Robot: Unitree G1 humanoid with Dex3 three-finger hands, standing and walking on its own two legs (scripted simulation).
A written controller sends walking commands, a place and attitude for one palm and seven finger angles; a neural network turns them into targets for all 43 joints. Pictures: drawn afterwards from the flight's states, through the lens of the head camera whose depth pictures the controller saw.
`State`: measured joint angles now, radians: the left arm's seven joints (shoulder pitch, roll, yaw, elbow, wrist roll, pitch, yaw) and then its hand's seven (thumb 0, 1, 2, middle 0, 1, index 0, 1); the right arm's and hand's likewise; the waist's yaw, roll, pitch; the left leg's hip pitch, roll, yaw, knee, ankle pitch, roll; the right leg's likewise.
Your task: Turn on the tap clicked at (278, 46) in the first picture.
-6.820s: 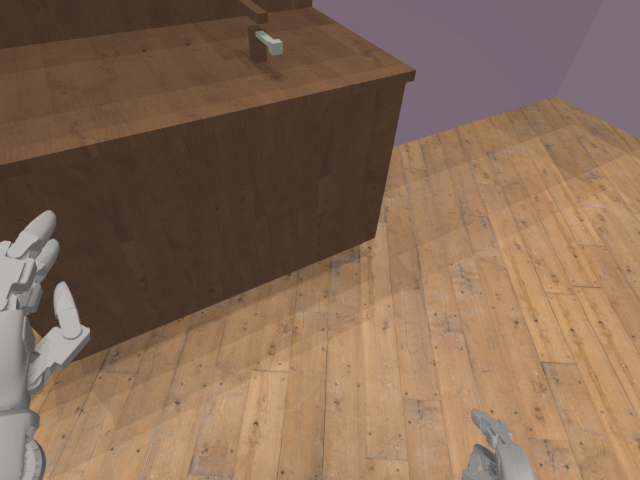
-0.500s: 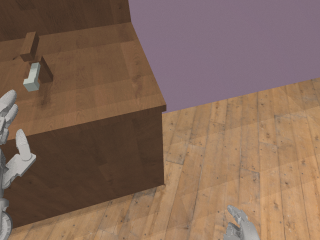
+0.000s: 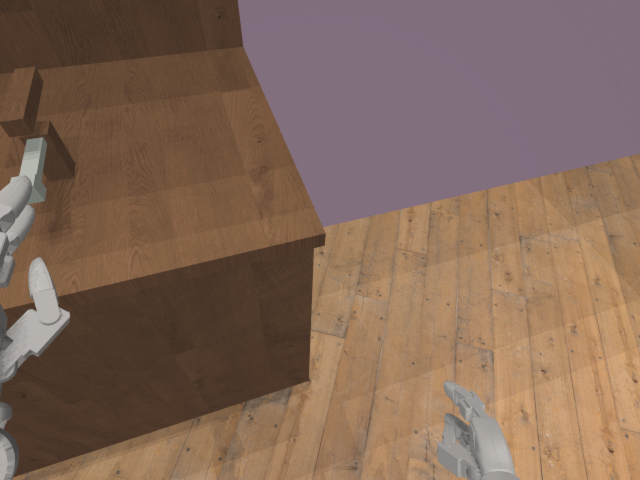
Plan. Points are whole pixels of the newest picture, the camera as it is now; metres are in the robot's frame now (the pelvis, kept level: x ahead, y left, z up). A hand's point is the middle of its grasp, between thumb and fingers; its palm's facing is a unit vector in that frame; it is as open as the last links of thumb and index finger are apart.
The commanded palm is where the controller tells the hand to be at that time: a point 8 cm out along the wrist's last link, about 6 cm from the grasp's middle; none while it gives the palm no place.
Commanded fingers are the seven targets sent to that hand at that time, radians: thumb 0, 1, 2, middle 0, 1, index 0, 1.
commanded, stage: come to a stop and stand still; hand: left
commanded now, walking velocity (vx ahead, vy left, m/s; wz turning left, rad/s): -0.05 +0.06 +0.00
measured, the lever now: (28, 189) +0.42 +0.41 +0.11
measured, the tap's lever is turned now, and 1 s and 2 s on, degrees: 0 0 0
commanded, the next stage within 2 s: look again from close up in 0.90 s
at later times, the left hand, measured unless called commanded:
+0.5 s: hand (15, 386) +0.16 +0.25 +0.17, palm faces +0.42 -0.83 -0.37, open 7.4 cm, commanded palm +0.11 +0.28 +0.18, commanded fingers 0.00 0.90 0.90 -0.20 -0.30 -0.20 -0.30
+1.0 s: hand (28, 422) +0.14 +0.24 +0.16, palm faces +0.40 -0.84 -0.37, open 7.4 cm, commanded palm +0.09 +0.28 +0.18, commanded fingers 0.00 0.90 0.90 -0.20 -0.30 -0.20 -0.30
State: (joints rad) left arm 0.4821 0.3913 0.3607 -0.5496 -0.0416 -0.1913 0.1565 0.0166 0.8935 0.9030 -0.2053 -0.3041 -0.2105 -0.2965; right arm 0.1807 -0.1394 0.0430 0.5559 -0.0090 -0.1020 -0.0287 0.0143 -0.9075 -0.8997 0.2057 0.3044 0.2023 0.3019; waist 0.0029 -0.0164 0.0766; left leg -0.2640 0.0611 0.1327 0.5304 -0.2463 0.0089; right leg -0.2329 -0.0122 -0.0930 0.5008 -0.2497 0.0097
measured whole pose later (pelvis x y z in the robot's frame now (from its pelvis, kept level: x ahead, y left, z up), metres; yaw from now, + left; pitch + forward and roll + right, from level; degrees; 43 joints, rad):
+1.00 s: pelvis -0.07 +0.00 +0.00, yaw +0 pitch -2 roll -1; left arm 0.47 0.33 0.31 -0.43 -0.03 -0.18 0.16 0.02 0.89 0.90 -0.21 -0.30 -0.21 -0.30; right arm 0.24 -0.21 0.03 0.63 0.00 -0.08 -0.07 0.02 -0.91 -0.90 0.21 0.30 0.20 0.30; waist 0.00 0.02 0.02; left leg -0.29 0.02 0.04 0.50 -0.18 0.01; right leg -0.27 0.01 -0.06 0.45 -0.15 -0.02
